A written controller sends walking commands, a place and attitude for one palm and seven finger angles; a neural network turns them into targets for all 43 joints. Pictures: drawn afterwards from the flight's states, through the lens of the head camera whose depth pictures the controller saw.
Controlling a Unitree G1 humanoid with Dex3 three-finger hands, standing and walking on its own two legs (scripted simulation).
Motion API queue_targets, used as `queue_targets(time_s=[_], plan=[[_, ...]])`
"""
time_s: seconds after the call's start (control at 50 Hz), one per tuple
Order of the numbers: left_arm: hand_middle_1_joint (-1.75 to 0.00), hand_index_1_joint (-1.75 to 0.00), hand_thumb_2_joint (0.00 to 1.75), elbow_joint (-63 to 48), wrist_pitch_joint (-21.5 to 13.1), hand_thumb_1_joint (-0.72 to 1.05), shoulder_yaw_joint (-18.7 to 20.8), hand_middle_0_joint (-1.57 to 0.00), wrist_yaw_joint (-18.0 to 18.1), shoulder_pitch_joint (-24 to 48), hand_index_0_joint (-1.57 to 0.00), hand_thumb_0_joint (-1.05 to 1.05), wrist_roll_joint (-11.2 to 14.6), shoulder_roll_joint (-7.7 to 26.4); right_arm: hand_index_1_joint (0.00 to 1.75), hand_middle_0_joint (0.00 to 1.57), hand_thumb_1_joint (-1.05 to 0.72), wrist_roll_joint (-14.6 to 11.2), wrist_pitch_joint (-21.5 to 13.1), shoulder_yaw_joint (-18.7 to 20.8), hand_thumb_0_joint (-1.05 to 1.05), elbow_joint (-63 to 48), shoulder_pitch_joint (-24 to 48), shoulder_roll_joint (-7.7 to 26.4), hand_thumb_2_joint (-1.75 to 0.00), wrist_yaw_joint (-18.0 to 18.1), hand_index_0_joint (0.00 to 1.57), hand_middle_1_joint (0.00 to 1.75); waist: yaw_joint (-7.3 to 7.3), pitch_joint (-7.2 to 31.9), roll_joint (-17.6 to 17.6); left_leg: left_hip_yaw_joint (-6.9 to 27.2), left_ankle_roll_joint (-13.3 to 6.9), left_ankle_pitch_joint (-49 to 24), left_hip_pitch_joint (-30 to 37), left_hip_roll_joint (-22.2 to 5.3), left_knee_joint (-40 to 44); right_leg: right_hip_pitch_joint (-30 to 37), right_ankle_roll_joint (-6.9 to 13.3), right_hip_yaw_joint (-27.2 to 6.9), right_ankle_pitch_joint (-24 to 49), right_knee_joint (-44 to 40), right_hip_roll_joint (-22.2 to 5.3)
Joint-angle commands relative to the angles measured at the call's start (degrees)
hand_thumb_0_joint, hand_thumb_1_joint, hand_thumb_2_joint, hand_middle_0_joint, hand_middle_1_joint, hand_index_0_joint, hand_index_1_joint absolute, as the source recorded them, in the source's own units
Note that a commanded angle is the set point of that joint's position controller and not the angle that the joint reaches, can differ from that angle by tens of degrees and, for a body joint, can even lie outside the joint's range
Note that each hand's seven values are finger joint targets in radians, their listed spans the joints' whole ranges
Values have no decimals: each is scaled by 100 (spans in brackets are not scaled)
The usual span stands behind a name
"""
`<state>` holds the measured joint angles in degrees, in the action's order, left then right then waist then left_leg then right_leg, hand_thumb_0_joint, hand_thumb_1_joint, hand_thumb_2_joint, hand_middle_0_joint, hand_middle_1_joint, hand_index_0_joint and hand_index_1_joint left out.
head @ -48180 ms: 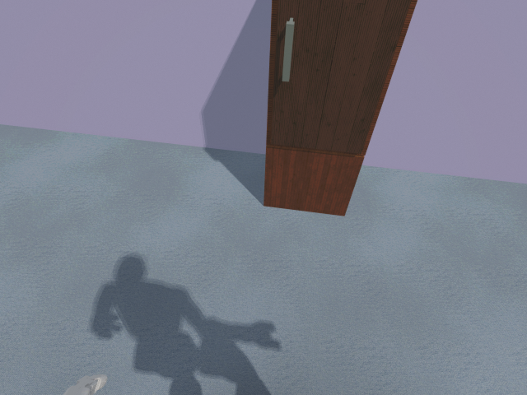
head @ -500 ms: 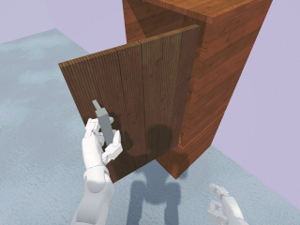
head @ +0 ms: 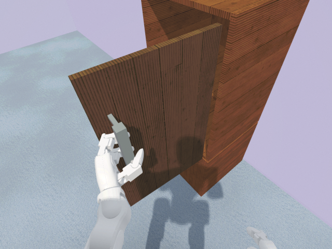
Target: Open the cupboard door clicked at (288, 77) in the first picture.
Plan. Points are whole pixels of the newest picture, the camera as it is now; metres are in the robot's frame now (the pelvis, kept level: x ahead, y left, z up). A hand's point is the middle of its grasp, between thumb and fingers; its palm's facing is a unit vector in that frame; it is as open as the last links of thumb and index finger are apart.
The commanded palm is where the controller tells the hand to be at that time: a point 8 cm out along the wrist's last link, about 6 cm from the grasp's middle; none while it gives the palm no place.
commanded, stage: open thumb and fingers to let go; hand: left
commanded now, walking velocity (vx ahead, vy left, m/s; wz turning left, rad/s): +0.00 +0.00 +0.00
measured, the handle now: (123, 145) +0.34 +0.12 +0.08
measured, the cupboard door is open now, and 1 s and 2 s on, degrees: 86 85 86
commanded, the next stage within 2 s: slide the hand sideways off the handle in 0.54 s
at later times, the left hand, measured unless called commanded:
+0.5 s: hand (132, 164) +0.29 +0.09 +0.08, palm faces +0.29 -0.96 +0.02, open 15.1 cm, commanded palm +0.26 +0.14 +0.08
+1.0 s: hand (126, 177) +0.26 +0.10 +0.08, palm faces -0.15 -0.99 +0.05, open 16.5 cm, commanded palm +0.24 +0.15 +0.08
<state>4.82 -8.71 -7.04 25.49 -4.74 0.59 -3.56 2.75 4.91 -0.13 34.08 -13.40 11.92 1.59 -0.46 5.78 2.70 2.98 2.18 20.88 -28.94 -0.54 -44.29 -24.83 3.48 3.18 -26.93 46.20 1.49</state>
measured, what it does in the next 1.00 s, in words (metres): shifts its weight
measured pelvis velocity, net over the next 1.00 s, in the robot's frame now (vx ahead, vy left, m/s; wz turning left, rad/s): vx -0.03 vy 0.05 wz -0.02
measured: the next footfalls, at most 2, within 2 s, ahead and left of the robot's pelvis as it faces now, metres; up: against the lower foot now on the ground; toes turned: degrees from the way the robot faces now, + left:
none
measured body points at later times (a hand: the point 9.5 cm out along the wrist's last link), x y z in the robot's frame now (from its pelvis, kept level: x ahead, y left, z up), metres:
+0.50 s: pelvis -0.02 +0.04 -0.01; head -0.02 +0.03 +0.44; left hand +0.27 +0.14 +0.08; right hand +0.15 -0.18 -0.10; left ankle +0.02 +0.15 -0.71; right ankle -0.03 -0.07 -0.71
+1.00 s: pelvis -0.03 +0.05 +0.00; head -0.03 +0.04 +0.45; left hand +0.26 +0.16 +0.08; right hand +0.12 -0.18 -0.09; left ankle +0.02 +0.16 -0.71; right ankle -0.03 -0.07 -0.71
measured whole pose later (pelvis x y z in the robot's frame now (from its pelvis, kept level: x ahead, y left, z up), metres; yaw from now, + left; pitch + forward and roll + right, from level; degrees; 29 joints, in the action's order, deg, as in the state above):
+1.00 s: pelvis -0.03 +0.05 +0.00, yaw -1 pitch +3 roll -1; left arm 9.3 -10.6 -9.8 2.1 0.5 7.0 2.7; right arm -0.8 -0.6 -2.4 31.1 -14.6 12.5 1.0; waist -0.6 4.1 2.2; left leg 1.1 -0.9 19.7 -30.8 0.9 -47.4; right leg -25.9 0.0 1.4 -24.2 47.0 -0.1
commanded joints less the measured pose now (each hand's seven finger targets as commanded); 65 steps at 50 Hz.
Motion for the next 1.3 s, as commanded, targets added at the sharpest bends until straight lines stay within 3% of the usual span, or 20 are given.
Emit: queue_targets(time_s=[0.0,0.04,0.1,0.2,0.38,0.5,0.62,0.64,0.66,0.68,0.72,0.78,0.84,0.86,0.9,1.0,1.02,1.12,1.18,1.28], plan=[[-124,-124,45,-1164,-534,-15,-69,-32,-30,1453,-32,0,-142,25,30,20,-90,-8,-382,130,0,-923,724,420,-90,32,20,30,-87,845,-917,-247,-328,-948,492,172,122,285,-471,-578,2708,-1065,-438],[-122,-122,39,-1143,-578,-29,-213,-32,-16,1538,-32,0,-174,-128,30,20,-90,-1,-432,137,0,-947,729,419,-90,-3,20,30,-82,952,-724,-252,-332,-953,570,166,130,166,-422,-460,2510,-966,-389],[-120,-120,30,-960,-554,-50,-132,-30,12,1564,-30,0,-211,-26,30,20,-90,-8,-439,134,0,-940,694,444,-90,-24,20,30,-53,969,-786,-246,-333,-941,554,159,153,134,-376,-386,2313,-942,-332],[-105,-105,30,-1014,-484,-50,-309,-27,184,1610,-27,0,-333,-245,30,20,-90,-1,-432,152,0,-1022,703,426,-90,-70,20,30,8,1089,-627,-256,-328,-1100,661,131,184,60,-256,-170,2085,-778,-205],[-60,-60,30,-967,-294,-50,-703,-20,568,2126,-20,0,-673,-580,30,20,-90,6,-365,143,0,-1037,856,398,-90,-142,20,30,-96,935,-415,-122,-302,-886,633,46,185,-377,-144,6,1373,-620,-96],[-30,-30,30,-800,-144,-50,-640,-15,715,2447,-15,0,-648,-574,30,20,-90,10,-308,114,0,-999,905,380,-90,-117,20,30,-56,1036,-515,-55,-279,-743,604,57,251,-316,-117,58,1150,-616,-62],[-30,-30,30,-552,-26,-50,-557,-15,875,2558,-15,0,-596,-637,30,20,-90,16,-252,79,0,-955,1050,334,-90,-107,20,30,4,1103,-498,-65,-267,-613,560,72,282,-327,-105,75,980,-611,-50],[-30,-30,30,-435,-277,-50,-1622,-15,-352,2400,-15,0,-1145,-66,30,20,-90,3,-195,87,0,-752,561,527,-90,-147,20,30,-493,781,-816,-83,-351,-765,736,48,246,-619,-136,-93,1357,-615,-95],[-30,-30,30,-807,-572,-50,-1146,-15,-1027,2637,-15,0,-895,332,30,20,-90,-68,-219,139,0,-967,511,517,-90,-98,20,30,-319,1119,-638,-100,-380,-859,779,59,217,-455,-118,-109,1562,-586,-127],[-30,-30,30,-917,-765,-50,-1047,-15,-1442,2660,-15,0,-788,563,30,20,-90,-96,-241,125,0,-1040,527,525,-90,-39,20,30,-219,1326,-515,-115,-396,-884,856,91,222,-306,-104,-163,1644,-554,-130],[-30,-30,30,-1001,-937,-50,-1208,-15,-2147,2742,-15,0,-468,490,30,20,-90,-183,-357,72,0,-1114,538,509,-90,13,20,30,-276,1305,-223,-88,-404,-784,1004,109,246,-364,-112,-164,1540,-588,-122],[-30,-30,30,-806,-796,-50,-1051,-15,-2909,2569,-15,0,457,315,30,20,-90,-372,-559,-34,0,-1262,702,527,-90,85,20,30,-280,889,-162,25,-359,-162,949,99,441,-478,-126,-39,863,-785,-34],[-30,-30,30,-590,-533,-50,-554,-15,-2826,2244,-15,0,996,293,30,20,-90,-432,-769,-75,0,-1267,815,573,-90,114,20,30,-120,493,-500,73,-310,401,692,111,648,-486,-173,53,335,-948,1],[-30,-30,30,-619,-504,-50,-379,-15,-2704,2252,-15,0,993,415,30,20,-90,-423,-808,-65,0,-1257,782,604,-90,106,20,30,-119,497,-714,93,-308,426,649,113,669,-482,-189,68,296,-936,-4],[-30,-30,30,-733,-522,-50,-320,-15,-2491,1859,-15,0,815,466,30,20,-90,-388,-878,-34,0,-1312,734,614,-90,22,20,30,14,551,-601,64,-296,353,660,113,719,-439,-178,81,320,-850,-8],[-30,-30,30,-1049,-691,-50,-54,-15,-2266,1319,-15,0,268,1019,30,20,-90,-301,-875,28,0,-1376,542,645,-90,-133,20,30,58,644,-538,-52,-334,-51,571,91,548,-418,-154,-23,597,-719,-43],[-30,-30,30,-1191,-717,-50,-90,-15,-2290,1337,-15,0,239,1014,30,20,-90,-307,-863,19,0,-1431,596,622,-90,-144,20,30,49,641,-344,-92,-331,-45,572,93,530,-441,-150,-55,590,-711,-58],[-30,-30,30,-1613,-673,-50,84,-15,-2477,804,-15,0,431,1108,30,20,-90,-334,-883,12,0,-1529,599,589,-90,-119,20,30,97,785,-157,-165,-329,-372,688,86,462,-231,-145,-75,982,-713,-33],[-30,-30,30,-1885,-633,-50,253,-15,-2585,529,-15,0,611,1224,30,20,-90,-347,-932,11,0,-1542,565,598,-90,-70,20,30,42,814,-411,-178,-334,-539,681,86,389,-155,-191,-72,1268,-718,-14],[-30,-30,30,-2350,-739,-50,305,-15,-2821,-95,-15,0,730,1299,30,20,-90,-356,-1068,23,0,-1568,481,610,-90,-42,20,30,6,816,-330,-187,-355,-889,659,117,247,-125,-226,-84,1794,-615,-18]])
